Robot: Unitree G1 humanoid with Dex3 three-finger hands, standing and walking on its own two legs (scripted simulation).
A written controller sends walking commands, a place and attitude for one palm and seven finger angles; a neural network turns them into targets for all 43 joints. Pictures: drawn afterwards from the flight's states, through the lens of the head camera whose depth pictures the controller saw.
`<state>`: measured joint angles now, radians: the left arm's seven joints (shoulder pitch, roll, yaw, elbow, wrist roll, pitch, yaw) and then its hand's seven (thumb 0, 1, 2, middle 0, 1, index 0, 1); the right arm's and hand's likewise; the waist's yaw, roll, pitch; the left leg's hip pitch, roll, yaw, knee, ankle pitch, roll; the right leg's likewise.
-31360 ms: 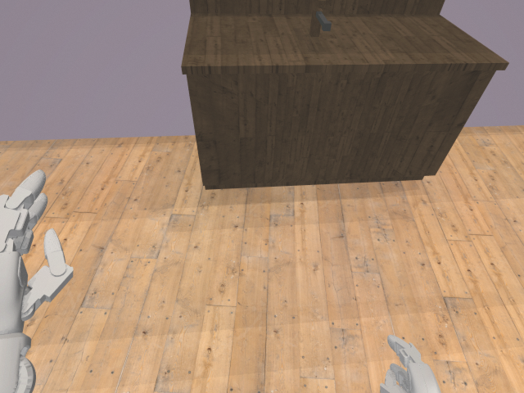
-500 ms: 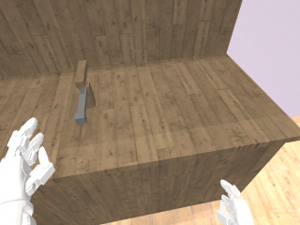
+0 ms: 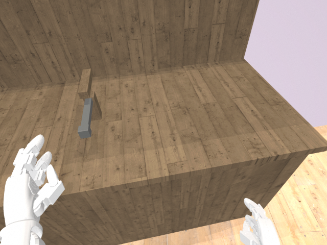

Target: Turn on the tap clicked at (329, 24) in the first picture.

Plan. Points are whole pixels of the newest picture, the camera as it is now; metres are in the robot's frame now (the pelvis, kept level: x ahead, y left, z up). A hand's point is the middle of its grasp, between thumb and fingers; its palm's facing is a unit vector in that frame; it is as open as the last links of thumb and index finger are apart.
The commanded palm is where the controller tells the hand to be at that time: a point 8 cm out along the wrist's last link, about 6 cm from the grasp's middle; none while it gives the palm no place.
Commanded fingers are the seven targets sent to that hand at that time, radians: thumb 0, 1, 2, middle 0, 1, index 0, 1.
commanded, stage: turn the palm inward beside the body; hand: left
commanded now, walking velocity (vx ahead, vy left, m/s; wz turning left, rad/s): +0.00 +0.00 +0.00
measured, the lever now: (84, 131) +0.38 +0.28 +0.07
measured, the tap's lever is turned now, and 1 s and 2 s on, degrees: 0 0 0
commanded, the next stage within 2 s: reach beside the lever's end, fingers flat in 0.24 s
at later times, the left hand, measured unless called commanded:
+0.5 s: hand (66, 182) +0.19 +0.22 +0.13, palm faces +0.49 -0.86 -0.13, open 7.5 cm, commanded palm +0.15 +0.26 +0.14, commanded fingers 0.00 0.90 0.90 -0.20 -0.30 -0.20 -0.30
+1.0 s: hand (69, 164) +0.24 +0.24 +0.11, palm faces +0.50 -0.86 -0.12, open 7.5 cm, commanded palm +0.20 +0.29 +0.12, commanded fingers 0.00 0.90 0.90 -0.19 -0.27 -0.19 -0.27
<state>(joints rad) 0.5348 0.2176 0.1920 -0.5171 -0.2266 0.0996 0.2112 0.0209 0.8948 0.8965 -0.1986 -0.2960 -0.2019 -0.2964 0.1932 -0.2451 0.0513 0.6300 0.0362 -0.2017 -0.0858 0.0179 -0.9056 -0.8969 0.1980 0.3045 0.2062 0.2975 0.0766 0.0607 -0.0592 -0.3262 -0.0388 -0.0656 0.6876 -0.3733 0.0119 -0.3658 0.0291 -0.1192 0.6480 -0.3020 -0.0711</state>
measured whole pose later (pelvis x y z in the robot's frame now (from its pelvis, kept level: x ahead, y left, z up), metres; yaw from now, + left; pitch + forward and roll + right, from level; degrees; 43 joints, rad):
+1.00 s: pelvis +0.01 +0.00 +0.00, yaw -1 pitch +2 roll +0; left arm 0.32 0.22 0.25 -0.24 -0.22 0.04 0.21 0.02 0.89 0.90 -0.19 -0.28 -0.20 -0.28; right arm 0.17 -0.25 0.03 0.66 0.03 -0.16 -0.10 0.02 -0.91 -0.90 0.20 0.30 0.21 0.30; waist 0.06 0.05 -0.04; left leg -0.32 -0.03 -0.06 0.64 -0.36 0.01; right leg -0.37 0.04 -0.11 0.62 -0.29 -0.08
